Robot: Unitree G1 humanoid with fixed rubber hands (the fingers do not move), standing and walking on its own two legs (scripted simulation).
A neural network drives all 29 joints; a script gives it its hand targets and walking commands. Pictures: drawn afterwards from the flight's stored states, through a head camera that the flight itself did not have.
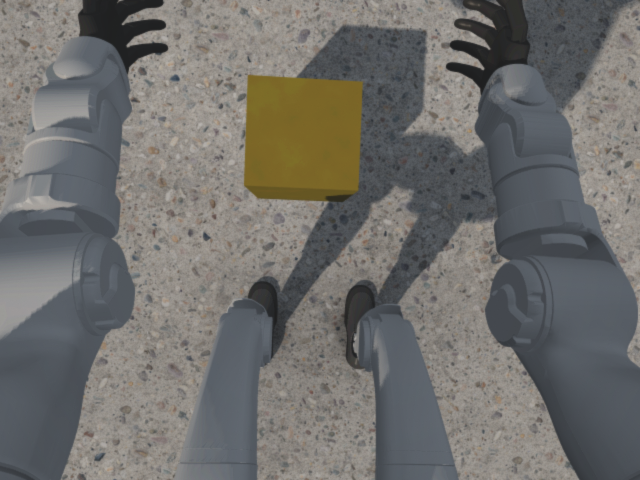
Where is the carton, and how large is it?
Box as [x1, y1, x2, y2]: [244, 75, 362, 201]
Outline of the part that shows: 248,75 244,185 257,197 260,198 343,201 355,192 358,186 362,82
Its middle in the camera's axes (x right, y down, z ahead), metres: -0.03 -0.20 +0.84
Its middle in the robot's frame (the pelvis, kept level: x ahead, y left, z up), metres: +0.54 +0.03 -0.52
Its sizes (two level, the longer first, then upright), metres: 0.210 0.200 0.250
